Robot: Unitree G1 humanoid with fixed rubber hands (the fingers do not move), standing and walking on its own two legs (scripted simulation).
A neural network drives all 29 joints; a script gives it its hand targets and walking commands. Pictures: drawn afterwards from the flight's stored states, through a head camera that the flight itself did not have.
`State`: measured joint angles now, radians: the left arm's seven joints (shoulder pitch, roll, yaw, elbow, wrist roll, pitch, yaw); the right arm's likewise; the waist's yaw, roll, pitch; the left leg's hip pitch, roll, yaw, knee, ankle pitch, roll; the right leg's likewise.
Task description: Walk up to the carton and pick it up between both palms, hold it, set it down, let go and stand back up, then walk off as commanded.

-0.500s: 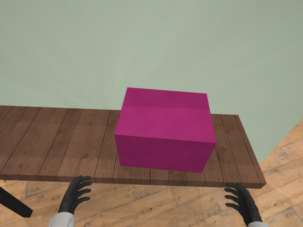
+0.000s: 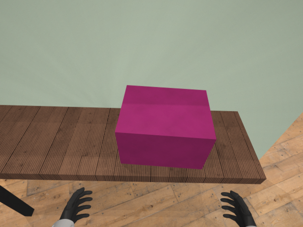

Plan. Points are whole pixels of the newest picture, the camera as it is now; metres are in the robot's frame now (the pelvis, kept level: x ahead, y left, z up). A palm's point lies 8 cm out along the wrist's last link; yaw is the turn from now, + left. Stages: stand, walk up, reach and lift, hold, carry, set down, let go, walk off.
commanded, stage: set down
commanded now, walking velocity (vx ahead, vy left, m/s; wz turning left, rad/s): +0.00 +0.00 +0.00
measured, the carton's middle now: (163, 126) +0.46 -0.02 -0.04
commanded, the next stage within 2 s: let go in 0.06 s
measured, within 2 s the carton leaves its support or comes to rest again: neither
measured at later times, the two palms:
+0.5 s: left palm (74, 221) +0.17 +0.21 -0.08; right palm out of the picture +0.16 -0.24 -0.07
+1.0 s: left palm out of the picture +0.09 +0.30 -0.08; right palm out of the picture +0.12 -0.29 -0.07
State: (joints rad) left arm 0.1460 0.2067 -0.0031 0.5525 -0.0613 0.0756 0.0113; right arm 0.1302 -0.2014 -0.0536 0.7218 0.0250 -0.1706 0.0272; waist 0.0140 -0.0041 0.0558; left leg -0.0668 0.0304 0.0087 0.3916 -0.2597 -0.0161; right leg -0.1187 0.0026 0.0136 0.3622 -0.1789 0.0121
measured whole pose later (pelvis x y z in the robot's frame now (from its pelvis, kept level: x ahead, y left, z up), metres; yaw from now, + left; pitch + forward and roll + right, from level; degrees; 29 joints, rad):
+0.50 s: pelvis +0.01 +0.00 +0.00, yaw +0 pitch -4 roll -1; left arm 0.19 0.17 0.01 0.51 -0.01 0.12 0.01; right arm 0.17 -0.20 -0.05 0.76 0.00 -0.22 0.03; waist 0.01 -0.01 0.06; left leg -0.05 0.05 0.02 0.40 -0.28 -0.02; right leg -0.10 0.02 0.02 0.35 -0.18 0.01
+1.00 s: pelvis -0.02 +0.00 -0.01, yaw +3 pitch -4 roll +0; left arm 0.22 0.37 0.06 0.68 0.02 -0.03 -0.01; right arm 0.25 -0.36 -0.05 0.68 -0.02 -0.03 0.02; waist 0.01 -0.01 0.02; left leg -0.15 0.01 -0.03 0.48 -0.26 -0.02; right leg -0.18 -0.02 -0.03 0.46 -0.20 0.01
